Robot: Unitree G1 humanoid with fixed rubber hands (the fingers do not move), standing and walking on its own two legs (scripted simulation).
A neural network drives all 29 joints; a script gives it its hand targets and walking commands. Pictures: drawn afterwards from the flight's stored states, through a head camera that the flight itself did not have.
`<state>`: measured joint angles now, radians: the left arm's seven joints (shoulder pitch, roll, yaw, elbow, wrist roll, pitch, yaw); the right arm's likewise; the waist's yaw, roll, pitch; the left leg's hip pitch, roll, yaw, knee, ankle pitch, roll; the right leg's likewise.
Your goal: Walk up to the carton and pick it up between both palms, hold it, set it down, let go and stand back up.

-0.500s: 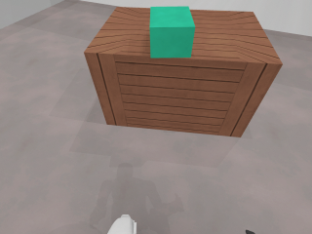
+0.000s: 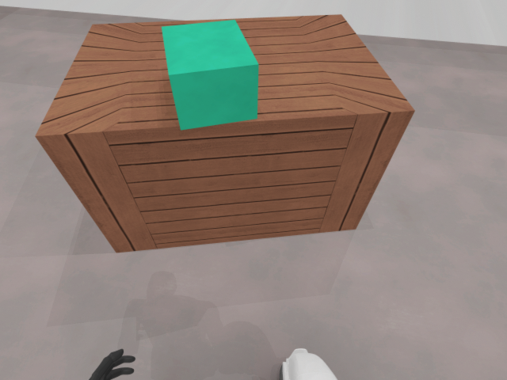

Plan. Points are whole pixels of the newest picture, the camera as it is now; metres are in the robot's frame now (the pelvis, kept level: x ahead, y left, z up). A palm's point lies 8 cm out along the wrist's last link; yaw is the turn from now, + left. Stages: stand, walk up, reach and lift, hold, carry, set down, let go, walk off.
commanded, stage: walk up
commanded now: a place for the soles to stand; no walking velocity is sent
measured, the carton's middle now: (209, 72) +0.93 +0.08 +0.00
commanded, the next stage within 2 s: none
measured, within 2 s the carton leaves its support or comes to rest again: neither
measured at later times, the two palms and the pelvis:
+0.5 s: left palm (76, 362) +0.20 +0.31 -0.14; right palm (371, 296) +0.27 -0.23 -0.09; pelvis +0.19 +0.04 -0.02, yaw +0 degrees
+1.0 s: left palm (142, 205) +0.51 +0.24 -0.10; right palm (367, 288) +0.30 -0.25 -0.14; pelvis +0.36 +0.00 -0.02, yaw -2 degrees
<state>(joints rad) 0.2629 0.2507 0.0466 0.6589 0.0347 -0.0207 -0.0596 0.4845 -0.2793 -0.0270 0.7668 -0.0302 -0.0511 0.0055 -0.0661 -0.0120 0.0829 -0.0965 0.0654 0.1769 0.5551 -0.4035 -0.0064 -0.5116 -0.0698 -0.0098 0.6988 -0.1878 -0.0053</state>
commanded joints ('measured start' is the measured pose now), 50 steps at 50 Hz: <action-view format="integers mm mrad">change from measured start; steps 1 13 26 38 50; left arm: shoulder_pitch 132 51 119 -20 232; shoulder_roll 96 177 156 80 246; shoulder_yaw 43 35 12 0 76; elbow -62 -30 -40 -62 -18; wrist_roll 13 -3 18 7 -7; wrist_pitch -40 -45 16 10 -5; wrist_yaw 19 69 41 8 81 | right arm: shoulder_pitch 6 40 117 102 118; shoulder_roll -166 -90 -276 -157 -120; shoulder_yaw -36 -39 -114 -59 -29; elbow -94 -142 -170 -101 -151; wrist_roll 5 3 -2 -6 10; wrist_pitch -15 35 3 -30 43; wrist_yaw -4 43 -23 -19 -25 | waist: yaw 94 72 3 -9 172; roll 14 -162 227 156 -161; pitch -57 16 74 16 -154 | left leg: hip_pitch -186 -422 -76 0 -514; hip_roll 194 52 404 206 -45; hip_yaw -117 -178 -940 -330 -203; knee -16 512 -434 -252 740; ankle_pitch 322 55 -579 303 -200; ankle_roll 165 -9 244 230 17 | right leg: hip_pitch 349 147 -273 -125 558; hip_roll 75 -169 22 -25 -384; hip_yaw -58 220 52 -23 596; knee -105 -447 564 142 -366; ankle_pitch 42 -293 -372 -58 -34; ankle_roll -48 -236 -2 32 -312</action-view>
